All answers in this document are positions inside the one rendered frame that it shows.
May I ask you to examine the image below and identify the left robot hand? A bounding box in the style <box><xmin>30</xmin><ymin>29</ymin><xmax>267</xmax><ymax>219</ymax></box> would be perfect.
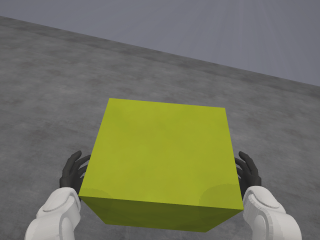
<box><xmin>59</xmin><ymin>150</ymin><xmax>91</xmax><ymax>202</ymax></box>

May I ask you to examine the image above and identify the right robot hand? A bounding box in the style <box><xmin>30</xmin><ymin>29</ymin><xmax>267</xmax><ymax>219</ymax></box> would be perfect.
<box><xmin>234</xmin><ymin>151</ymin><xmax>262</xmax><ymax>200</ymax></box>

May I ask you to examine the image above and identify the robot right forearm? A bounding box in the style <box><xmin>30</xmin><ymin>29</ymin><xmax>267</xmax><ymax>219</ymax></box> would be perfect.
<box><xmin>242</xmin><ymin>186</ymin><xmax>302</xmax><ymax>240</ymax></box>

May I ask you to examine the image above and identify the carton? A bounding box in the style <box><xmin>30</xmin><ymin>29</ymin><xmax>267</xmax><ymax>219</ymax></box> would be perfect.
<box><xmin>78</xmin><ymin>98</ymin><xmax>244</xmax><ymax>233</ymax></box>

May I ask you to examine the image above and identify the robot left forearm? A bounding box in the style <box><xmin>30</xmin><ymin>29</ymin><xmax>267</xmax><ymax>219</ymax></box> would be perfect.
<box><xmin>24</xmin><ymin>187</ymin><xmax>81</xmax><ymax>240</ymax></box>

